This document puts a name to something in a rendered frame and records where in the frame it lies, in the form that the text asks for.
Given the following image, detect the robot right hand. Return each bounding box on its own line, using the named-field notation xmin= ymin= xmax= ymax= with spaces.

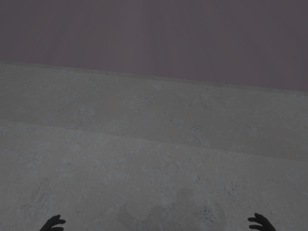
xmin=247 ymin=213 xmax=276 ymax=231

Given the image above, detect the robot left hand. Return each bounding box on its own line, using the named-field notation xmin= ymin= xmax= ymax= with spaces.
xmin=39 ymin=215 xmax=65 ymax=231

